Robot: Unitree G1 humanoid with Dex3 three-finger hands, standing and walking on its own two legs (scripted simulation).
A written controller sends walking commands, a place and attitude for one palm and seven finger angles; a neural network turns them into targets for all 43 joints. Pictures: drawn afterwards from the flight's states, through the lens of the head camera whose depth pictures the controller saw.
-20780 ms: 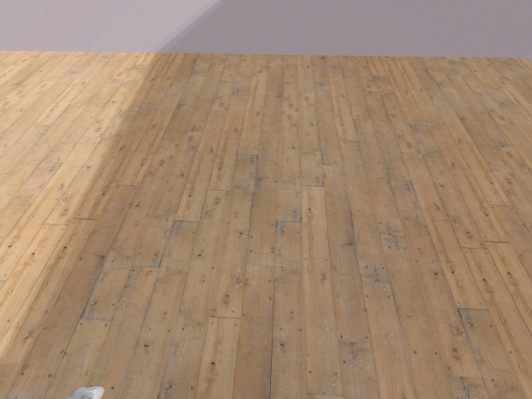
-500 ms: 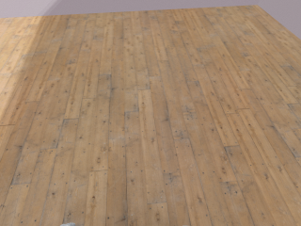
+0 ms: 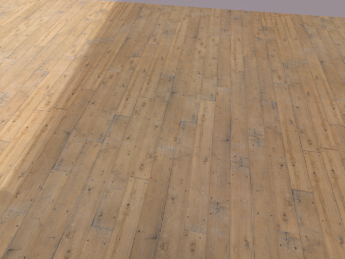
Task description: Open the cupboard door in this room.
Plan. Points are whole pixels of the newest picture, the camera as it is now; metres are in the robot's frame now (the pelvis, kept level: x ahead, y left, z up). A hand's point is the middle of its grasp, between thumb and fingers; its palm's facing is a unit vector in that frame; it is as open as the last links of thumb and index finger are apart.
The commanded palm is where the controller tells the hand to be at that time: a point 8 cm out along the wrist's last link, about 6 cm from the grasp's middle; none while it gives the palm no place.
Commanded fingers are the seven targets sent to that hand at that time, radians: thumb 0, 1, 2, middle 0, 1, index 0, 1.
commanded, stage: turn or walk to find it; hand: left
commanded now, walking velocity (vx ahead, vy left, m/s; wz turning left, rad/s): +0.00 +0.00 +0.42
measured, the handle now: out of the picture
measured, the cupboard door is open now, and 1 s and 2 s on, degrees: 0 0 0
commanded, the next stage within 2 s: stand and wait in 0.20 s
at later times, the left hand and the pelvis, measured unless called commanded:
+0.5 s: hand out of the picture +0.04 +0.17 -0.14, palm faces +0.22 -0.93 -0.29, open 7.4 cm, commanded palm none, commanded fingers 0.00 0.90 0.90 -0.20 -0.30 -0.20 -0.30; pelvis -0.01 -0.04 +0.01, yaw +12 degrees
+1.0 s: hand out of the picture -0.08 +0.21 -0.16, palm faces +0.48 -0.84 -0.26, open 7.4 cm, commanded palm none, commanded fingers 0.00 0.90 0.90 -0.20 -0.30 -0.20 -0.30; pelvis -0.03 -0.01 +0.01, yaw +27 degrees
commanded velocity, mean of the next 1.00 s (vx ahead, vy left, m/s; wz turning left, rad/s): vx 0.00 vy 0.00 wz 0.48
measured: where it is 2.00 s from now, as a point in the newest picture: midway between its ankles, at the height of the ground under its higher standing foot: outside the picture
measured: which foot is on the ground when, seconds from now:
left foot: down 0.00-0.38, up 0.40-0.80, down 0.82-1.00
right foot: down 0.00-0.00, up 0.02-0.36, down 0.38-0.82, up 0.84-1.00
